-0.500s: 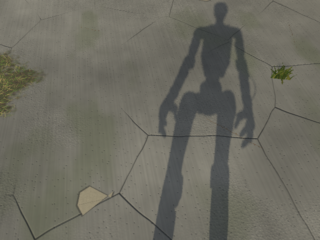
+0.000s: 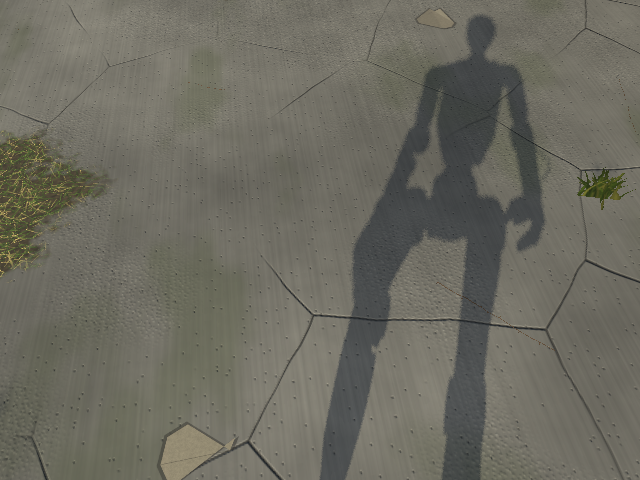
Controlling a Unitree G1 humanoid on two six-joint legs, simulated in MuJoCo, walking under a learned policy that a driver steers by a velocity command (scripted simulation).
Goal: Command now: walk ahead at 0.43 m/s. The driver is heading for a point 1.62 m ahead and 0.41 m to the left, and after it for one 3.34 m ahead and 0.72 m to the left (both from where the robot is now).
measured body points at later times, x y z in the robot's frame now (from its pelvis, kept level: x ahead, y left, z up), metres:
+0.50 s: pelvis +0.31 +0.10 -0.05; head +0.34 +0.11 +0.40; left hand +0.38 +0.37 -0.19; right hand +0.36 -0.16 -0.18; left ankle +0.32 +0.17 -0.79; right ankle +0.29 -0.07 -0.70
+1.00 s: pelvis +0.61 +0.07 -0.05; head +0.63 +0.06 +0.40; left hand +0.70 +0.33 -0.18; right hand +0.67 -0.20 -0.19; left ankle +0.55 +0.21 -0.70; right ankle +0.66 -0.01 -0.79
